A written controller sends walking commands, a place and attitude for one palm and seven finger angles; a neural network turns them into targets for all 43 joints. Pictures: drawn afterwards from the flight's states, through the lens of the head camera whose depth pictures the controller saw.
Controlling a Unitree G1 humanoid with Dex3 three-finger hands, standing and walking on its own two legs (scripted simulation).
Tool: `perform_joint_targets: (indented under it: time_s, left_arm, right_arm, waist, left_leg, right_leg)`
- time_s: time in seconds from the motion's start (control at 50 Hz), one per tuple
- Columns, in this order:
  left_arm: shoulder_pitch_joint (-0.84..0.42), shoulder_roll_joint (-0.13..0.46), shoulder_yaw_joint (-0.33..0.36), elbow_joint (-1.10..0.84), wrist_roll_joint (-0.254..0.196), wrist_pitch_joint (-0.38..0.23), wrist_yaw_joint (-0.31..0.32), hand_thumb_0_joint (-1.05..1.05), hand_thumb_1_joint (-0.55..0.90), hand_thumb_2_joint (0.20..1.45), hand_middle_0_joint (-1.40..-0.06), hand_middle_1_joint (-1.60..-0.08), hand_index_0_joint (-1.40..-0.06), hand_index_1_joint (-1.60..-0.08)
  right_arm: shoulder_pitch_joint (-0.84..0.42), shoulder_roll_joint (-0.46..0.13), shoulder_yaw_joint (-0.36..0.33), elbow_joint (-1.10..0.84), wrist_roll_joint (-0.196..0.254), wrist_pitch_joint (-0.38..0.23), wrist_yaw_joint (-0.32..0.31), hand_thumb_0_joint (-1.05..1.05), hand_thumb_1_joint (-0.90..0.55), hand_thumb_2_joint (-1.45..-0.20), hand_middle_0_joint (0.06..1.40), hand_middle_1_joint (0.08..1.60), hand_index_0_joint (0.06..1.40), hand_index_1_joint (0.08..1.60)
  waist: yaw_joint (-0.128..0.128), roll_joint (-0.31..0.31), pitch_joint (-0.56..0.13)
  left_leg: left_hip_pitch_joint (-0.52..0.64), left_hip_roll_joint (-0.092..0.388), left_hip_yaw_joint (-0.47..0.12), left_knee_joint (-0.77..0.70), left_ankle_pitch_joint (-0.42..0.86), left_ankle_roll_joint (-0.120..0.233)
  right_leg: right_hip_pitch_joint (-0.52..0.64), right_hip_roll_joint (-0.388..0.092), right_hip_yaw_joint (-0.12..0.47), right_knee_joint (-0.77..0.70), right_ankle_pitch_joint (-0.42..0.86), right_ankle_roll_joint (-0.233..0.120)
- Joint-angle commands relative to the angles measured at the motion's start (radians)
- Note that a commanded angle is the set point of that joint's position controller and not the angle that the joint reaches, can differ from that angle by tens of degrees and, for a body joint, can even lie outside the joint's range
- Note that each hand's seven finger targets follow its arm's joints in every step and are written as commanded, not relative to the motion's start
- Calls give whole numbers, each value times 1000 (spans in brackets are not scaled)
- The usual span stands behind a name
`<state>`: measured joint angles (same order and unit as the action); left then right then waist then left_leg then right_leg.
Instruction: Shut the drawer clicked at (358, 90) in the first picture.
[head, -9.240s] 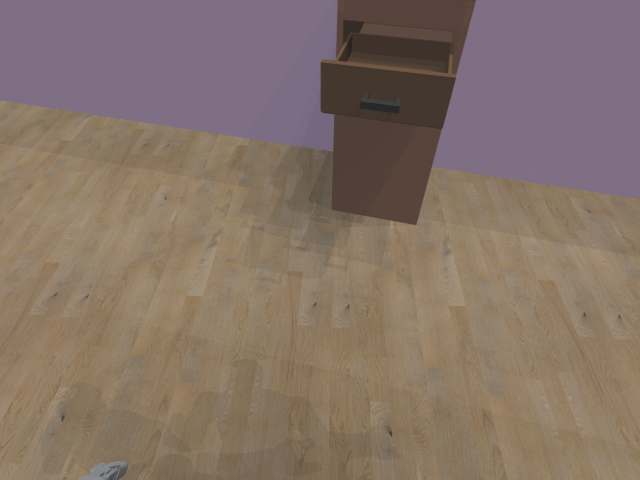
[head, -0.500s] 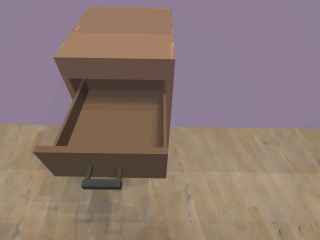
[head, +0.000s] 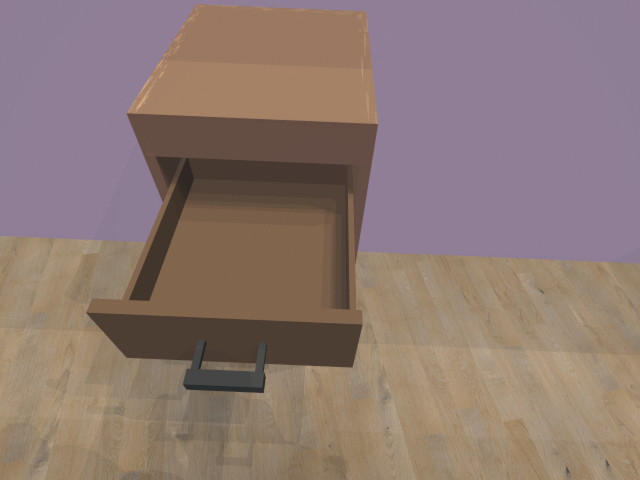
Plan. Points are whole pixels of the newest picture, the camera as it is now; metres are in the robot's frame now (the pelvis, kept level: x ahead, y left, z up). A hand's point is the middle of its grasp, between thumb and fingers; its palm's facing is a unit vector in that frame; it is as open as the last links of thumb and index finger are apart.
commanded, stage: come to a stop and stand still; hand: left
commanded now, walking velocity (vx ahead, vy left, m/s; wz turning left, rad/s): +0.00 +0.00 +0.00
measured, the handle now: (228, 365) +0.26 +0.14 -0.03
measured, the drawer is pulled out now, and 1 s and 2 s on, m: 0.30 0.30 0.30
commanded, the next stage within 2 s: look again from close up in 0.06 s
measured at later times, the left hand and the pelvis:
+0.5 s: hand out of the picture +0.00 +0.17 -0.17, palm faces +0.01 -0.98 -0.20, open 7.4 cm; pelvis +0.00 +0.00 +0.00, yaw +0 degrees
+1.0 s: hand (190, 448) +0.16 +0.16 -0.03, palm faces +0.21 -0.97 -0.13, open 7.0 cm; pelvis -0.02 -0.02 -0.01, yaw +2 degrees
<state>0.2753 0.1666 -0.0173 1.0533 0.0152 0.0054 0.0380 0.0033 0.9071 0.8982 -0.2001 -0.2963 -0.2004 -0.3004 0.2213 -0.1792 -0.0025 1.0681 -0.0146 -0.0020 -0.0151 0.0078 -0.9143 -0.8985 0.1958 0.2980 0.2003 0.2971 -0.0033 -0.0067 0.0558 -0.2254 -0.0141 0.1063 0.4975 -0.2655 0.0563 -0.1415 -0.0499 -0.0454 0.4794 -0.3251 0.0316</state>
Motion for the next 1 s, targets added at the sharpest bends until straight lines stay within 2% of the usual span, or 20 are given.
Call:
perform_joint_targets:
  time_s: [0.0,0.12,0.36,0.4,0.46,0.52,0.54,0.6,0.76,0.78,0.8,0.82,0.84,0.86,0.88,0.9,0.92,0.94,0.96,0.98]
  left_arm:
    - [67,103,19,-20,1,-18,12,0,900,900,-200,-300,-200,-300]
    - [79,96,19,-4,2,-18,13,0,900,900,-200,-300,-200,-300]
    - [85,95,20,10,0,-18,14,0,900,900,-200,-300,-200,-300]
    - [89,91,21,14,0,-19,15,0,900,900,-200,-300,-200,-300]
    - [82,91,22,12,0,-17,14,0,900,900,-200,-300,-200,-300]
    - [86,88,22,13,1,-18,15,0,900,900,-200,-300,-200,-300]
    - [78,92,22,13,-1,-16,13,0,900,900,-200,-300,-200,-300]
    - [88,85,23,15,0,-19,14,0,900,900,-200,-300,-200,-300]
    - [87,80,23,15,-1,-18,14,0,900,900,-200,-300,-200,-300]
    - [128,93,20,36,14,-44,43,0,900,900,-200,-300,-200,-300]
    - [-559,318,150,-1486,-176,-243,35,0,900,900,-220,-322,-220,-322]
    - [-112,246,127,-1278,-103,-203,75,0,900,900,-240,-343,-240,-343]
    - [175,24,-9,-1103,-128,-67,112,0,900,900,-260,-365,-260,-365]
    - [154,-86,-87,-1092,-146,-48,94,0,900,900,-280,-387,-280,-387]
    - [87,-57,-66,-1133,-150,-84,79,0,900,900,-300,-408,-300,-408]
    - [95,16,9,-1113,-143,-131,61,0,900,900,-320,-430,-320,-430]
    - [217,6,38,-1054,-150,-186,27,0,900,900,-340,-452,-340,-452]
    - [374,-32,33,-1014,-163,-242,-19,0,900,900,-360,-473,-360,-473]
    - [439,-74,12,-986,-179,-309,-71,0,900,900,-380,-495,-380,-495]
    - [476,-99,6,-967,-203,-379,-130,0,900,900,-400,-517,-400,-517]
  right_arm:
    - [63,-119,-22,-15,7,-18,-9,0,-900,-900,200,300,200,300]
    - [63,-112,-22,1,8,-17,-8,0,-900,-900,200,300,200,300]
    - [83,-102,-20,30,9,-22,-9,0,-900,-900,200,300,200,300]
    - [89,-94,-20,36,9,-21,-9,0,-900,-900,200,300,200,300]
    - [96,-93,-19,40,9,-21,-10,0,-900,-900,200,300,200,300]
    - [104,-83,-19,47,9,-20,-9,0,-900,-900,200,300,200,300]
    - [107,-85,-19,45,10,-20,-9,0,-900,-900,200,300,200,300]
    - [110,-78,-19,51,9,-21,-9,0,-900,-900,200,300,200,300]
    - [119,-74,-20,57,9,-21,-10,0,-900,-900,200,300,200,300]
    - [37,-93,-12,-33,10,-32,-7,0,-900,-900,200,300,200,300]
    - [73,-272,-47,-364,56,-174,-43,0,-900,-900,200,300,200,300]
    - [-12,-180,-12,-319,41,-277,-71,0,-900,-900,200,300,200,300]
    - [-8,-143,-27,-300,51,-314,-57,0,-900,-900,200,300,200,300]
    - [34,-148,-29,-279,56,-321,-46,0,-900,-900,200,300,200,300]
    - [8,-174,-48,-332,48,-330,-42,0,-900,-900,200,300,200,300]
    - [3,-203,-64,-365,32,-333,-39,0,-900,-900,200,300,200,300]
    - [-10,-199,-71,-402,22,-330,-35,0,-900,-900,200,300,200,300]
    - [-33,-192,-80,-443,24,-329,-21,0,-900,-900,200,300,200,300]
    - [-64,-184,-80,-482,19,-325,-8,0,-900,-900,200,300,200,300]
    - [-94,-178,-85,-512,21,-318,3,0,-900,-900,200,300,200,300]
  waist:
    - [-2,18,-45]
    - [-2,-9,-19]
    - [5,17,-22]
    - [4,-9,-18]
    - [5,12,-1]
    - [3,-12,2]
    - [4,10,12]
    - [5,-10,5]
    - [3,10,9]
    - [21,-89,44]
    - [-91,101,-492]
    - [20,285,-507]
    - [-24,261,-354]
    - [-38,140,-193]
    - [-55,54,-70]
    - [-68,-41,-70]
    - [-47,-126,-78]
    - [-1,-139,-120]
    - [15,-202,-137]
    - [28,-224,-131]
  left_leg:
    - [121,133,-161,-96,306,8]
    - [110,129,-157,-107,254,6]
    - [109,130,-161,-124,266,5]
    - [103,128,-160,-122,244,5]
    - [89,129,-162,-132,235,4]
    - [85,127,-159,-129,208,3]
    - [77,128,-163,-141,205,3]
    - [81,126,-159,-133,191,3]
    - [86,130,-155,-140,185,1]
    - [-17,140,-136,76,383,-32]
    - [292,36,-133,-41,464,-32]
    - [408,97,-137,-66,611,-37]
    - [280,90,-159,-94,589,-77]
    - [170,84,-157,-76,481,-64]
    - [54,72,-166,-29,300,-47]
    - [-39,46,-162,31,167,-39]
    - [-101,37,-152,79,142,-38]
    - [-138,31,-136,115,157,-47]
    - [-204,30,-128,162,138,-55]
    - [-276,26,-115,209,97,-60]
  right_leg:
    - [-80,-63,51,-71,187,-36]
    - [-82,-71,54,-90,180,-38]
    - [-70,-74,46,-91,179,-40]
    - [-71,-77,51,-100,179,-42]
    - [-74,-74,49,-98,169,-43]
    - [-77,-76,52,-106,164,-45]
    - [-77,-73,49,-102,156,-45]
    - [-82,-76,55,-108,159,-47]
    - [-91,-70,59,-110,155,-48]
    - [-95,-94,107,-109,484,-41]
    - [-37,7,-6,7,468,-59]
    - [-99,39,-12,87,239,-72]
    - [-199,40,-45,141,54,-48]
    - [-246,33,-47,129,26,-39]
    - [-289,38,-64,80,33,-39]
    - [-314,44,-76,49,66,-43]
    - [-338,52,-86,69,77,-44]
    - [-334,60,-92,112,79,-51]
    - [-383,64,-99,176,71,-50]
    - [-433,63,-91,227,60,-50]
